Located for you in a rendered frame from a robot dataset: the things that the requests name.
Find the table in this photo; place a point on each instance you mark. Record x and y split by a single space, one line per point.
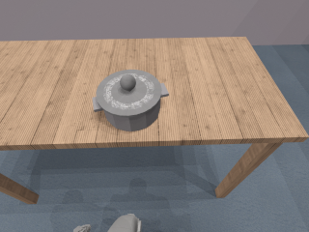
220 92

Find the knob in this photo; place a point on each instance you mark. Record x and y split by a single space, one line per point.
127 82

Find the pot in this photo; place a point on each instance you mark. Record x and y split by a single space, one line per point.
136 123

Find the lid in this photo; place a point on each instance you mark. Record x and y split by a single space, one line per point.
115 100

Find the robot left thigh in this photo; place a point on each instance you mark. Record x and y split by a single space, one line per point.
126 223

